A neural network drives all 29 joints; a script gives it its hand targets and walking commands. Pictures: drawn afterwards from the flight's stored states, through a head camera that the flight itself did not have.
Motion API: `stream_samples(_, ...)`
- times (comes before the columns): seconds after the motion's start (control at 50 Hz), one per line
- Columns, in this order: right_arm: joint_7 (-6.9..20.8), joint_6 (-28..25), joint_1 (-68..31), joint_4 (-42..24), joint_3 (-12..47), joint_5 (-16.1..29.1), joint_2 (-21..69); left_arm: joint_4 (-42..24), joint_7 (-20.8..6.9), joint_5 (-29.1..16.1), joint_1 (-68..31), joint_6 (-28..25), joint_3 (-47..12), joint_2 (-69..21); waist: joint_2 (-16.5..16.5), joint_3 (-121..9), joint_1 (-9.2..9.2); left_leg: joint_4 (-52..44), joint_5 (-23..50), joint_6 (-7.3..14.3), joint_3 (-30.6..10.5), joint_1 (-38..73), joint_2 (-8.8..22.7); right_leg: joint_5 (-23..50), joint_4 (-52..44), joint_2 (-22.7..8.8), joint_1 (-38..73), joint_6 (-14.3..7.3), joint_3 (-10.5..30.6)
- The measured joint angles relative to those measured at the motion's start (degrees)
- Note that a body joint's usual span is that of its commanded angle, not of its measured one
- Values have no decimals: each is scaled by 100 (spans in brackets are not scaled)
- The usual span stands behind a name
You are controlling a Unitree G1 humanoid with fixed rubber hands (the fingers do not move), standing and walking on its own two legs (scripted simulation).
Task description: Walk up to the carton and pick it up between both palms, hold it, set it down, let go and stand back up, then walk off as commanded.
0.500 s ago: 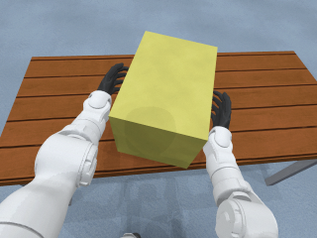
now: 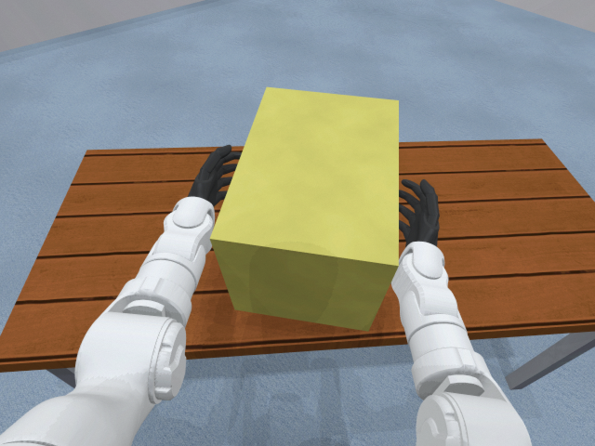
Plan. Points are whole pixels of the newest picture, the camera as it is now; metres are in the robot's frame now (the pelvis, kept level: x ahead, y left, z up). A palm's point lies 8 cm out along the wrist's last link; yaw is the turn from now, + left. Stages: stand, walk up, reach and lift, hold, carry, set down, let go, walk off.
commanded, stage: reach and lift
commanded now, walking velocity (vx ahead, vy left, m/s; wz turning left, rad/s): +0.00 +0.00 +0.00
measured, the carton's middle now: (316, 205) +0.45 -0.02 +0.05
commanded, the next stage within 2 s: hold in 1.68 s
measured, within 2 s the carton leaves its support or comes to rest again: neither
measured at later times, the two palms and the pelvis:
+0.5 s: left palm (205, 202) +0.39 +0.14 +0.12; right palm (434, 225) +0.37 -0.17 +0.11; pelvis +0.01 -0.03 +0.00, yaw +1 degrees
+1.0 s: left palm (194, 207) +0.35 +0.14 +0.15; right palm (443, 219) +0.35 -0.17 +0.14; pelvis -0.01 -0.02 +0.00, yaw +1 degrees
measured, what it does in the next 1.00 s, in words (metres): stands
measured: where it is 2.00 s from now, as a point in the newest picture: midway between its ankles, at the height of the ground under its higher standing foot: outside the picture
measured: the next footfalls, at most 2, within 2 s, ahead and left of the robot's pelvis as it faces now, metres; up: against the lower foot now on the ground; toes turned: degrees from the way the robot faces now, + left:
none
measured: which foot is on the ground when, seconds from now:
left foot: down 0.00-1.00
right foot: down 0.00-1.00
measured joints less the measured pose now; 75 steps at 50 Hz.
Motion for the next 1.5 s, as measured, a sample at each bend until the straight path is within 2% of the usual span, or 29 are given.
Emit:
stream_samples(0.24, -46, 415, -99, -78, 398, 205, -243, -956, 25, 277, 360, 726, 402, -185, -39, 127, 71, -348, 129, -120, -36, 531, 75, -15, -80, 78, 407, -118, -35)
stream_samples(0.4, -103, 577, 66, -287, 806, 428, -382, -1917, 32, 397, 855, 1243, 476, -321, -79, 210, 112, -451, 141, -184, -84, 777, 127, -23, -169, 134, 659, -176, -81)
stream_samples(0.62, -155, 942, 354, -897, 1311, 746, -590, -3458, 70, 589, 1550, 2060, 549, -581, -110, 387, 60, -442, 85, -180, -151, 1115, 97, -61, -241, 110, 1064, -162, -151)
stream_samples(0.78, -48, 1158, 372, -1065, 1443, 873, -715, -4303, 148, 843, 1816, 2648, 587, -788, -198, 496, 11, -390, 43, -165, -151, 1340, 69, -86, -224, 82, 1307, -143, -152)
stream_samples(0.98, 218, 1303, 154, -852, 1346, 851, -796, -4759, 273, 1162, 1782, 3197, 678, -1022, -256, 547, 18, -426, 92, -161, -121, 1476, 71, -65, -187, 80, 1396, -145, -121)
stream_samples(1.14, 320, 1359, -51, -681, 1305, 809, -822, -4900, 304, 1288, 1667, 3434, 784, -1104, -235, 567, 62, -532, 176, -171, -124, 1503, 81, -33, -197, 92, 1378, -161, -124)
stream_samples(1.3, 308, 1422, -143, -723, 1317, 831, -809, -5045, 272, 1293, 1620, 3558, 826, -1077, -234, 610, 59, -580, 195, -190, -174, 1506, 89, -33, -243, 104, 1399, -178, -174)
stream_samples(1.5, 172, 1575, 36, -1212, 1542, 1084, -871, -5580, 217, 1285, 1842, 3749, 713, -1044, -257, 677, -9, -525, 81, -192, -196, 1604, 81, -78, -331, 98, 1574, -164, -198)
